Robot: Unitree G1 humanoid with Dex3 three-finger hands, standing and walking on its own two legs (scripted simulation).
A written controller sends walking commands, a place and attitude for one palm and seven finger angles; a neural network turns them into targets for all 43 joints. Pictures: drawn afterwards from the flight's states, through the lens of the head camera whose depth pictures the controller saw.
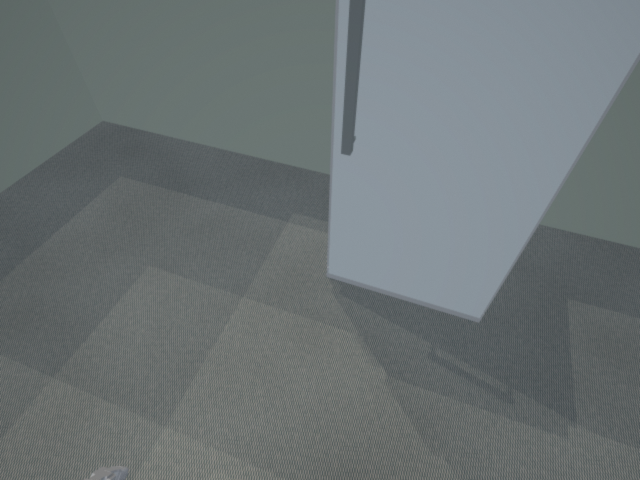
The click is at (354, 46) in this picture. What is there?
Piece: fridge door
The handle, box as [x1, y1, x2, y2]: [341, 0, 365, 155]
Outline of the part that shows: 365,0 350,0 349,4 341,153 349,155 352,150 352,144 355,138 353,132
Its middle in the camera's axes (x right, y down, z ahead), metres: +0.07 -0.39 +0.80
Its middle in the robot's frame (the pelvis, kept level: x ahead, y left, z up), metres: +0.88 -0.02 +0.15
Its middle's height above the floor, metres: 0.92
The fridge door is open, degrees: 0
